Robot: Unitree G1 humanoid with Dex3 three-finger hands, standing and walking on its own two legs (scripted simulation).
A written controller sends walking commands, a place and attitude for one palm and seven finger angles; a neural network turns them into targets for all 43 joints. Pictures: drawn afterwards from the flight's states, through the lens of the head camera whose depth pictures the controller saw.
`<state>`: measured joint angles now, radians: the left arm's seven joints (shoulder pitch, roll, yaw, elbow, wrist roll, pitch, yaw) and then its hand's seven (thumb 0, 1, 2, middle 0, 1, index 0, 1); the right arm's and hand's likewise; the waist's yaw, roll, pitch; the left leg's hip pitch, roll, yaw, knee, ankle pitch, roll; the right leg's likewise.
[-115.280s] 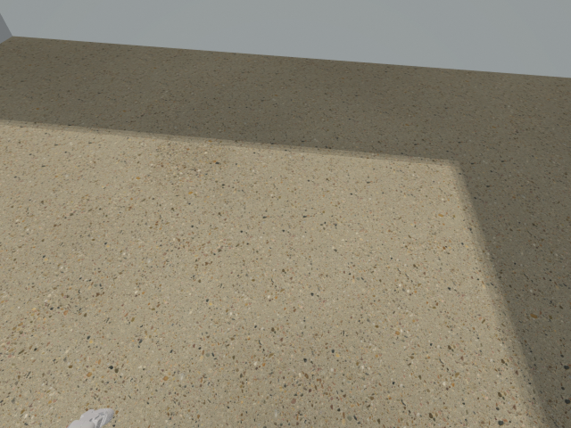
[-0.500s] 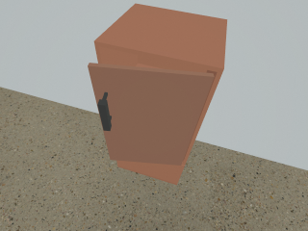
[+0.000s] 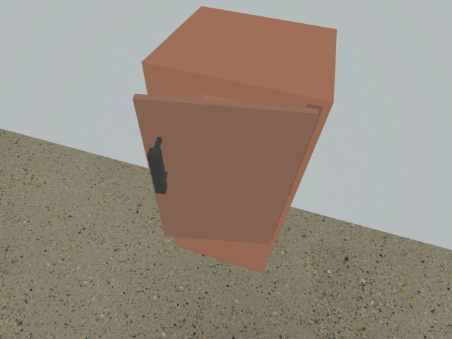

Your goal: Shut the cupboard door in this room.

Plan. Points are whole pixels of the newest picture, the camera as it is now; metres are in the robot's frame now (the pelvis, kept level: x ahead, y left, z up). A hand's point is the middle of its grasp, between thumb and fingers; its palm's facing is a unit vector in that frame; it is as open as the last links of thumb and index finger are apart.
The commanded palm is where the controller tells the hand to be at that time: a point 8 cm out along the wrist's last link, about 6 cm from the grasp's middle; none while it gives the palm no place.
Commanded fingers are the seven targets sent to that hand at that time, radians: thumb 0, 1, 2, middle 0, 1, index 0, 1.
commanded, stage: raise the hand and make a fist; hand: left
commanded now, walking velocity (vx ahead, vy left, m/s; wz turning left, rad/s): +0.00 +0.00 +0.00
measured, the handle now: (160, 165) +0.50 +0.19 -0.03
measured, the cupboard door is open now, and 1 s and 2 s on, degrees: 13 13 13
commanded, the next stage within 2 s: bring the fist close to the handle in 1.88 s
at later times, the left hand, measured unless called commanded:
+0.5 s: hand (138, 338) +0.14 +0.16 -0.07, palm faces +0.09 -0.99 -0.05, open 5.6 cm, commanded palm +0.13 +0.21 -0.06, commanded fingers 0.00 0.90 0.90 -0.69 -0.84 -0.69 -0.84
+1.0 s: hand (139, 304) +0.19 +0.16 -0.05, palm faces -0.03 -1.00 -0.02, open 3.4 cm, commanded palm +0.16 +0.22 -0.04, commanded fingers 0.00 0.90 0.90 -1.15 -1.34 -1.15 -1.34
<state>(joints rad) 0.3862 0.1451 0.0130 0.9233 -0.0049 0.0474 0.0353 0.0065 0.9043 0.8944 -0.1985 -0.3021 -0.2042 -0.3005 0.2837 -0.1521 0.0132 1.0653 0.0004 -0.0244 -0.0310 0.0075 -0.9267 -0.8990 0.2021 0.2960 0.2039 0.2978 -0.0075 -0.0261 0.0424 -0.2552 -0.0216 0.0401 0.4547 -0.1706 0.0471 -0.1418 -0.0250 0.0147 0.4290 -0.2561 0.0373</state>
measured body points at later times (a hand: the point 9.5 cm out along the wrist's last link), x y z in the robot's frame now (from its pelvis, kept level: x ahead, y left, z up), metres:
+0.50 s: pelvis -0.02 -0.04 -0.12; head +0.04 -0.03 +0.33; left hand +0.13 +0.21 -0.06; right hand +0.22 -0.26 -0.16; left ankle +0.05 +0.08 -0.74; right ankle -0.01 -0.14 -0.74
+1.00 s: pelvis -0.01 -0.02 -0.11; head +0.05 -0.01 +0.34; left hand +0.18 +0.22 -0.05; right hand +0.16 -0.27 -0.18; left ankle +0.05 +0.09 -0.74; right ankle -0.01 -0.14 -0.74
